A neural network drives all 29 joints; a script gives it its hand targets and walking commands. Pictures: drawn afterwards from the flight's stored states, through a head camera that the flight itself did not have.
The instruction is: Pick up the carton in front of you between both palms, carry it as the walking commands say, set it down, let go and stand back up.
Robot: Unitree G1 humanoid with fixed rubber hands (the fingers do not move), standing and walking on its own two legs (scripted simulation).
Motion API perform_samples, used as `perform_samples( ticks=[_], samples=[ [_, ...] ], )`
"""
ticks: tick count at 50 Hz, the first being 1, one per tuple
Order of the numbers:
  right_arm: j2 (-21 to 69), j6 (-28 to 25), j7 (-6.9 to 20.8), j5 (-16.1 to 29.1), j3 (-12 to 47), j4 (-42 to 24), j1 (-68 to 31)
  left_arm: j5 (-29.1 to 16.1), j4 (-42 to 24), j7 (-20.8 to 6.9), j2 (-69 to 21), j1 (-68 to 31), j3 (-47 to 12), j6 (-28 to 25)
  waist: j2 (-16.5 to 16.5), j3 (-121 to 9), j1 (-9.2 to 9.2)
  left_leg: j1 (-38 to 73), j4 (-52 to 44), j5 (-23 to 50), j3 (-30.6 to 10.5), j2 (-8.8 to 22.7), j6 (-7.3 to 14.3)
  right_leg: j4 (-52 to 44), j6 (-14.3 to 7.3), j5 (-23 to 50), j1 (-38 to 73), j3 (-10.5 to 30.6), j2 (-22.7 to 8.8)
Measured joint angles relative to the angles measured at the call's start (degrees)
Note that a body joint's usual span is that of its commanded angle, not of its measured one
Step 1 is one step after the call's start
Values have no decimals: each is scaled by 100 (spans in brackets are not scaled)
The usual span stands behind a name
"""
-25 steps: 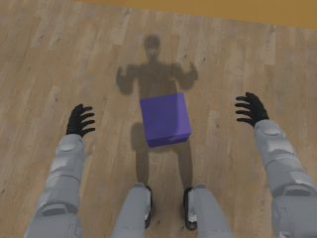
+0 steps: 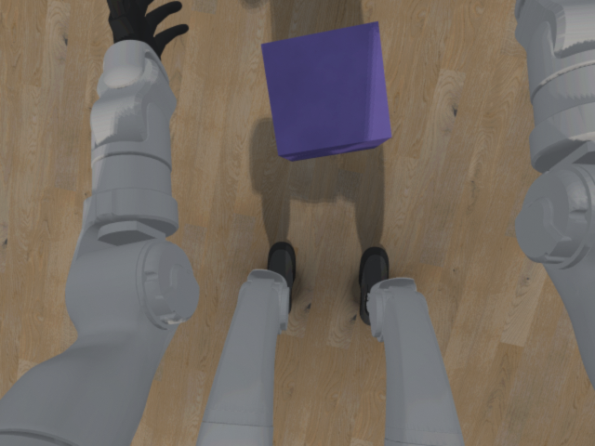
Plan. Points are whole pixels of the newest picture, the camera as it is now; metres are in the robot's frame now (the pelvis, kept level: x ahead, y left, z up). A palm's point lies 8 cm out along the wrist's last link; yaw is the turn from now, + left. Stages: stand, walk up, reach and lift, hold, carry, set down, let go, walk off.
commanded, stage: reach and lift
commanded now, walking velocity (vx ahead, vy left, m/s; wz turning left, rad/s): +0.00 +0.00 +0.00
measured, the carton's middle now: (326, 104) +0.54 +0.03 -0.53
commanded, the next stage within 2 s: none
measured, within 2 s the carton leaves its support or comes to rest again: leaves its support in 1.72 s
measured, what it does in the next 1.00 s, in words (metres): lowers itself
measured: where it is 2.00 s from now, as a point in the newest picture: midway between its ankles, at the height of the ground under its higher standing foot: (325, 296)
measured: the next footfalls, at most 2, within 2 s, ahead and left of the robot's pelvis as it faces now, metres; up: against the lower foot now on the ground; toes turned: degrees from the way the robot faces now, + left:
none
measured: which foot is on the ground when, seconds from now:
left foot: down 0.00-1.00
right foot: down 0.00-1.00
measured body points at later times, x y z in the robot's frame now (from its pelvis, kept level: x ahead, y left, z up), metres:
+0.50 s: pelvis -0.01 +0.00 -0.17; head +0.37 +0.00 +0.08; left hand +0.52 +0.23 -0.34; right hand +0.58 -0.15 -0.34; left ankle +0.07 +0.14 -0.62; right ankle +0.07 -0.11 -0.62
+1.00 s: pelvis -0.03 +0.00 -0.28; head +0.36 +0.00 -0.08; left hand +0.52 +0.21 -0.47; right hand +0.58 -0.15 -0.47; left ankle +0.07 +0.14 -0.62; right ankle +0.07 -0.11 -0.62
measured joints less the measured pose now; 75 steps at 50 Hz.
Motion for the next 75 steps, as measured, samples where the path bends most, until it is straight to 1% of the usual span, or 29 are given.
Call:
perform_samples(
  ticks=[4, 7, 11, 14, 18, 23, 27, 31, 35, 39, 43, 47, 52, 56, 62, 68, 71, 75],
  samples=[
    [241, -206, -47, -174, -186, -190, 240, 151, -96, -97, -135, 239, 187, -290, -20, -201, -57, -204, -39, -42, -15, -14, -11, -33, -6, -66, -200, 0, -5],
    [451, -372, -106, -265, -330, -244, 469, 291, -46, -164, -229, 419, 356, -516, -47, -418, -123, -512, 143, -35, -41, -48, -44, 131, 23, -131, -481, 52, 5],
    [628, -572, -225, -292, -420, -177, 746, 418, 172, -205, -309, 571, 496, -743, -72, -758, -181, -1129, 743, -225, -84, -107, -97, 716, 82, -400, -1068, 155, 43],
    [642, -681, -331, -221, -357, -123, 832, 376, 334, -178, -294, 569, 475, -854, -75, -915, -183, -1684, 1382, -551, -97, -135, -119, 1362, 103, -718, -1624, 182, 57],
    [493, -759, -494, 80, -45, -99, 739, 28, 480, -57, -128, 411, 168, -923, -35, -813, -189, -2424, 2354, -918, -105, -182, -117, 2368, 123, -1054, -2381, 210, 71],
    [66, -742, -697, 769, 646, -110, 420, -647, 585, 169, 206, 61, -471, -867, 46, -341, -183, -3172, 3571, -1302, -107, -232, -96, 3632, 148, -1379, -3158, 226, 87],
    [-278, -591, -787, 1291, 1177, -111, 50, -1120, 596, 319, 455, -283, -917, -699, 107, 168, -157, -3584, 4444, -1424, -121, -249, -97, 4502, 159, -1480, -3571, 216, 114],
    [-497, -422, -786, 1613, 1512, 193, -471, -1347, 852, 387, 623, -757, -1132, -526, 143, 666, -131, -3823, 5074, -1427, -137, -262, -143, 5131, 162, -1478, -3816, 206, 141],
    [-586, -388, -718, 1708, 1641, 699, -1027, -1363, 1334, 369, 705, -1291, -1190, -490, 150, 1147, -123, -3943, 5492, -1399, -143, -279, -178, 5563, 156, -1448, -3951, 204, 155],
    [-625, -474, -649, 1690, 1671, 1124, -1447, -1295, 1772, 311, 744, -1720, -1191, -573, 156, 1618, -127, -4000, 5798, -1401, -146, -295, -207, 5882, 149, -1449, -4018, 203, 161],
    [-684, -607, -630, 1732, 1738, 1270, -1680, -1311, 1981, 279, 816, -1990, -1246, -700, 187, 2108, -142, -3990, 6076, -1460, -145, -303, -218, 6161, 151, -1506, -4012, 204, 168],
    [-728, -718, -642, 1847, 1871, 1162, -1595, -1417, 1959, 308, 820, -1972, -1357, -805, 245, 2434, -174, -3841, 6322, -1633, -130, -319, -205, 6414, 157, -1698, -3851, 217, 152],
    [-783, -810, -607, 1954, 2063, 1061, -1467, -1484, 1845, 377, 680, -1861, -1419, -874, 290, 2337, -195, -3873, 6491, -1766, -86, -346, -197, 6618, 168, -1867, -3879, 261, 127],
    [-722, -815, -597, 1956, 2088, 1077, -1407, -1413, 1806, 410, 561, -1753, -1339, -893, 270, 2131, -201, -3941, 6531, -1791, -74, -351, -209, 6679, 161, -1897, -3962, 274, 126],
    [-569, -789, -581, 1812, 1951, 1209, -1377, -1229, 1874, 361, 481, -1651, -1160, -903, 218, 1981, -195, -3989, 6447, -1721, -98, -337, -243, 6599, 124, -1803, -4037, 249, 140],
    [-395, -743, -572, 1839, 2075, 1182, -1550, -1270, 1782, 301, 430, -1820, -1271, -871, 214, 2220, -221, -3902, 6352, -1616, -127, -349, -269, 6507, 95, -1702, -3950, 219, 127],
    [-285, -691, -701, 1680, 1978, 1189, -1702, -1128, 1695, 426, 344, -1927, -1069, -823, 227, 2405, -246, -3806, 6344, -1602, -128, -355, -271, 6500, 94, -1692, -3851, 218, 123],
    [-219, -530, -642, 1266, 1661, 1300, -1844, -793, 1569, 312, 263, -1956, -704, -610, 233, 2425, -259, -3811, 6400, -1609, -132, -361, -267, 6555, 86, -1699, -3855, 214, 123]
  ],
)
